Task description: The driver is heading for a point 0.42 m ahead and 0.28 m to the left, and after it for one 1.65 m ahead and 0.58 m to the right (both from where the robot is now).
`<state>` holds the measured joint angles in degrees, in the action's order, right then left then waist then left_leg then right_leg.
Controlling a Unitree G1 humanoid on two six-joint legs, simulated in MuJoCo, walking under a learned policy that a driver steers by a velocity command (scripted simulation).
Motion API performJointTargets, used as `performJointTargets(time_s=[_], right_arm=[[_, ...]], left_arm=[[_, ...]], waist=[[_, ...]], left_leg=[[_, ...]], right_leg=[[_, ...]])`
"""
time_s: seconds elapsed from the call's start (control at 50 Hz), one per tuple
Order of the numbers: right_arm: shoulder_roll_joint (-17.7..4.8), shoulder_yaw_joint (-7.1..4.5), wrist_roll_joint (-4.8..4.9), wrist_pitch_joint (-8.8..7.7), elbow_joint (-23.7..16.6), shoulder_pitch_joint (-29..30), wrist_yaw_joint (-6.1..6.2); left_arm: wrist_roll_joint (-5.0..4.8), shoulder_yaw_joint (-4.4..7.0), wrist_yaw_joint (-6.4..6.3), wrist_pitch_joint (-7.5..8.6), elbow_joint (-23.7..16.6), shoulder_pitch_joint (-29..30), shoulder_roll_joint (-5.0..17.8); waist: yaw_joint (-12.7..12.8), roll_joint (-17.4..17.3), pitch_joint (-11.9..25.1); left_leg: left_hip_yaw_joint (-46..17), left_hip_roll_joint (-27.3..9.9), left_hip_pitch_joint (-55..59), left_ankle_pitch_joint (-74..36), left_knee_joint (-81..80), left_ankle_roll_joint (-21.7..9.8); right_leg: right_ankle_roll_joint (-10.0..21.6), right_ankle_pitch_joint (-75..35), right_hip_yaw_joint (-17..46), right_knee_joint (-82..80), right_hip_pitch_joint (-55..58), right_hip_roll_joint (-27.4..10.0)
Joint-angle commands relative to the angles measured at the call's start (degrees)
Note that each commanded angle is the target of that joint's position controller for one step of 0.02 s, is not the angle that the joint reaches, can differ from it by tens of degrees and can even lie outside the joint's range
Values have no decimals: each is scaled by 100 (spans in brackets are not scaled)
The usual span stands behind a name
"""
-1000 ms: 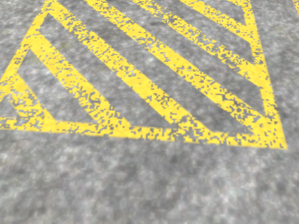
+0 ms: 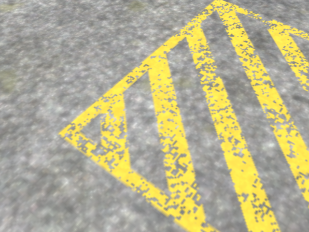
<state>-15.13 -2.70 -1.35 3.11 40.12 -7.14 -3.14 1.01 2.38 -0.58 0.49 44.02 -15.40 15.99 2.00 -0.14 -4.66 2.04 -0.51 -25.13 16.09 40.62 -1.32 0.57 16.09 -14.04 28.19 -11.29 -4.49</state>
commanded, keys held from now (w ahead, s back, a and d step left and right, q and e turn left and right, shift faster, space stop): q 0.66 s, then w+q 0.34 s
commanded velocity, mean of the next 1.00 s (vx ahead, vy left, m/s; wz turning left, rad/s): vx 0.10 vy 0.00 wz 0.60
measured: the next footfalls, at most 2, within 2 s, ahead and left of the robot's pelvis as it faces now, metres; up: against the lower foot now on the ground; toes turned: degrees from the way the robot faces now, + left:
left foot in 0.04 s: +0.10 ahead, +0.10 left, +0.00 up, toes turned +3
right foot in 0.52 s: +0.09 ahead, -0.09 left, +0.00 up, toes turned +22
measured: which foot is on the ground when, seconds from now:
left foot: up 0.00-0.02, down 0.04-0.54, up 0.56-1.00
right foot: down 0.00-0.04, up 0.06-0.50, down 0.52-1.00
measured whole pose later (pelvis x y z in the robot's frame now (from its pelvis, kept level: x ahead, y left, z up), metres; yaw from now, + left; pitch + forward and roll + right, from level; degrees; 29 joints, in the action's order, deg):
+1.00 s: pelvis +0.04 +0.03 +0.00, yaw +35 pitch +1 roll +0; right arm -17.3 -3.2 -1.9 2.1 40.9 -6.8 -5.0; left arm 1.5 4.3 -0.1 0.7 44.9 -20.5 18.7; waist 3.6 1.2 -1.3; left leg 2.8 0.0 -17.7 21.0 34.4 -2.7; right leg -1.0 18.1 -12.3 23.3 -4.9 -5.0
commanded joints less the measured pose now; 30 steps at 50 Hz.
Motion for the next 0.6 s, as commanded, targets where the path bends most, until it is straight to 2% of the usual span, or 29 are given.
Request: performJointTargets(time_s=[0.02,0.04,0.06,0.08,0.1,0.12,0.14,0.16,0.18,0.24,0.32,0.4,0.46,0.5,0.52,0.54,0.56,0.58,0.6], right_arm=[[-492,-158,-38,-121,-378,-233,49],[-710,-221,-105,-201,-283,-540,125],[-1380,-345,-118,-275,-366,-709,216],[-1738,-503,103,-229,-361,-1067,239],[-1457,-450,149,-205,-247,-1224,252],[-1211,-366,131,-179,-227,-918,297],[-1018,-308,96,-146,-251,-552,329],[-887,-273,131,-134,-307,-329,364],[-812,-243,120,-133,-332,-256,358],[-965,-302,95,-177,-267,-438,301],[-1061,-363,42,-135,-209,-617,267],[-1115,-409,-4,-95,-192,-610,218],[-1116,-430,-3,-67,-187,-473,180],[-1083,-430,73,-45,-184,-277,190],[-935,-391,136,-59,-198,-280,230],[-559,-311,203,-78,-295,-425,264],[-828,-388,12,-83,-244,-458,309],[-1091,-469,-112,-77,-200,-423,285],[-1043,-485,-77,-54,-73,-609,232]], left_arm=[[-42,297,-25,-86,-294,-7,1028],[2,291,-11,-131,-221,-300,940],[105,180,25,-194,-439,-577,487],[36,157,-32,-305,-715,-116,558],[28,181,-56,-364,-687,181,690],[-52,176,-60,-350,-694,307,609],[-53,178,-67,-316,-620,296,603],[13,206,-63,-319,-588,220,684],[58,219,-51,-339,-518,94,710],[15,197,-27,-395,-552,129,573],[11,177,-54,-423,-681,419,524],[-29,158,-76,-359,-768,541,507],[-78,143,-111,-296,-763,340,506],[-78,135,-172,-238,-644,-111,461],[-28,180,-231,-195,-605,-261,648],[62,289,-266,-180,-724,-165,1240],[93,356,-214,-202,-856,357,1517],[95,262,-184,-199,-885,455,1135],[57,165,-159,-180,-920,759,808]], waist=[[-188,693,691],[-291,7,886],[-132,-1578,1076],[-556,-1611,1295],[-605,-848,1164],[-445,-769,822],[-247,-642,654],[-156,-731,642],[-110,-704,777],[-137,-451,934],[-299,-637,813],[-344,-666,795],[-258,-751,821],[18,-695,794],[73,-387,746],[-39,849,752],[-117,1262,317],[-251,750,203],[-457,555,144]], left_leg=[[170,177,1020,-104,-1053,-190],[-373,-14,1658,-696,-1722,-328],[-2492,-1689,2385,-2849,-1965,-731],[-3391,-2215,2441,-3851,-2020,-1809],[-2896,-1920,2483,-3773,-1988,-1818],[-2437,-1575,2135,-3518,-2034,-1649],[-2115,-1191,1915,-3095,-2105,-1386],[-1946,-982,1799,-2936,-2133,-1258],[-1870,-878,1763,-3074,-2117,-1227],[-2026,-841,1737,-2745,-2160,-1255],[-2494,-809,1583,-1363,-2338,-1297],[-2868,-726,1325,-919,-2297,-1226],[-3169,-625,1123,-1078,-2213,-1053],[-3200,-383,723,-780,-2069,-722],[-2984,-56,271,-61,-1786,-388],[-2022,679,-529,1126,-585,6],[-1007,1200,-874,1440,685,102],[-1117,778,-508,1257,1538,124],[-1085,760,-334,952,1977,125]], right_leg=[[513,-2071,609,129,95,-1354],[226,-1412,395,1011,-222,-1098],[-156,1528,63,2635,-1342,-473],[-310,2491,803,3560,-2230,373],[-327,2092,1288,3920,-2403,164],[-295,1620,1422,3865,-2388,132],[-282,1214,1528,3581,-2286,50],[-287,992,1512,3431,-2135,55],[-290,874,1468,3481,-1956,152],[-317,818,1521,3142,-1827,266],[-296,818,1595,2457,-1781,371],[-185,841,1630,1832,-1353,563],[-47,882,1630,1104,-739,756],[85,331,1571,-155,116,838],[187,232,1905,-939,619,427],[592,1012,3429,-1625,962,-1055],[1083,944,4275,-1947,61,-1828],[1212,375,3893,-1763,-437,-1721],[1089,-107,3280,-1621,-606,-1327]])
